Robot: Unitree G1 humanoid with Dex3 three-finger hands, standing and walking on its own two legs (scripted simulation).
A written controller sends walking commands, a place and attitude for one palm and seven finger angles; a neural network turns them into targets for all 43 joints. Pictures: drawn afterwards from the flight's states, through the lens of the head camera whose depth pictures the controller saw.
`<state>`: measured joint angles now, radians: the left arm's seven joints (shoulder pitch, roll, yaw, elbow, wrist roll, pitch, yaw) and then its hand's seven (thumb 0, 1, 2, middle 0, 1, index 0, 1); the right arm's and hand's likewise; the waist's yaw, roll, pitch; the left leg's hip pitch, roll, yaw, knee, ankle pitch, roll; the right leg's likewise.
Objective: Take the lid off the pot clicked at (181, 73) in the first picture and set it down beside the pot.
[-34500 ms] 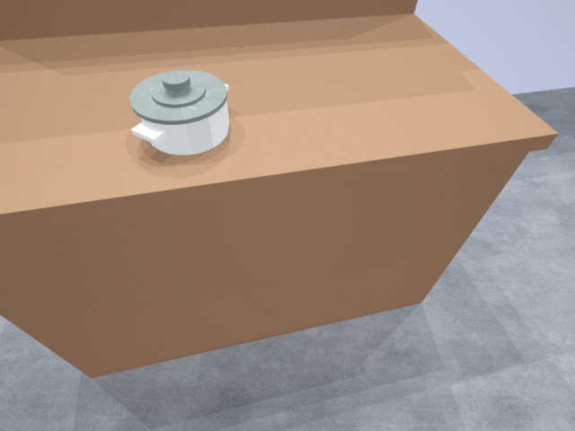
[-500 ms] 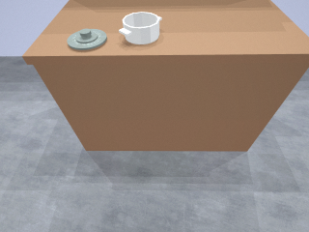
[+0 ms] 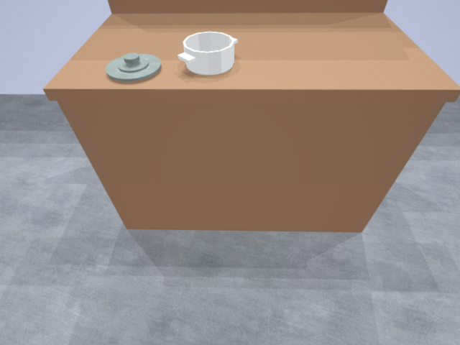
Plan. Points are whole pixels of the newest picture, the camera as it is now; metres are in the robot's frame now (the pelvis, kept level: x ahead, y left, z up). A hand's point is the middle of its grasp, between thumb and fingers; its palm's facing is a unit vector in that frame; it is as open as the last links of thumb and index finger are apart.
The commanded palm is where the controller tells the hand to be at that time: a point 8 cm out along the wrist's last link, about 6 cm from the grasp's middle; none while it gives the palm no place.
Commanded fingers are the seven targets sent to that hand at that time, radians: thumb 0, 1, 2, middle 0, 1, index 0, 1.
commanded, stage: let the arm hang, fingers relaxed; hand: left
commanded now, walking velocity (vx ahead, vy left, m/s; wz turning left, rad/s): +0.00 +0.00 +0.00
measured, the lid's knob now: (131, 58) +0.88 +0.33 +0.09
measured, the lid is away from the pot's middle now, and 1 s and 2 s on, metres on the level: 0.24 0.24 0.24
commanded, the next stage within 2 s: look to check the result in 0.50 s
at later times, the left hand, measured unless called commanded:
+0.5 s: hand out of the picture -0.01 +0.16 -0.18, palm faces +0.06 -0.98 -0.18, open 7.4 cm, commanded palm none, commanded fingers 0.00 0.90 0.90 -0.20 -0.30 -0.20 -0.30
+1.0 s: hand out of the picture -0.01 +0.16 -0.18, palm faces +0.06 -0.98 -0.17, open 7.4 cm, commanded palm none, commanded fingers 0.00 0.90 0.90 -0.20 -0.30 -0.20 -0.30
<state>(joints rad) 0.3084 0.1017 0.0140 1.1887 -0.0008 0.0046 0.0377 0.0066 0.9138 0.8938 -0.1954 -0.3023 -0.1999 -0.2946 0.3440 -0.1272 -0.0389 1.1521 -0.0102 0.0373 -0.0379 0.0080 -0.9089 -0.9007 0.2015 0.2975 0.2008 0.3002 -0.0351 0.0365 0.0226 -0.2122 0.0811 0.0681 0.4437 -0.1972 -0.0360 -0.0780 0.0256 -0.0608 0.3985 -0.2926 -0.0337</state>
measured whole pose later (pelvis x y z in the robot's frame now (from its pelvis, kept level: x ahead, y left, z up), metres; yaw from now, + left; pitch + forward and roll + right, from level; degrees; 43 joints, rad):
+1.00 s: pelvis +0.01 +0.01 +0.00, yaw +1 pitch -1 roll +0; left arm 0.30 0.10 0.03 1.16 0.00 -0.01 0.04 0.01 0.91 0.89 -0.19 -0.30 -0.20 -0.29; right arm 0.31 -0.11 -0.04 1.14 -0.01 0.02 -0.05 0.01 -0.91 -0.90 0.20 0.30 0.20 0.30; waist -0.03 0.02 0.01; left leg -0.22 0.06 0.07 0.45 -0.21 -0.03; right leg -0.09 0.01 -0.07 0.41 -0.31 -0.02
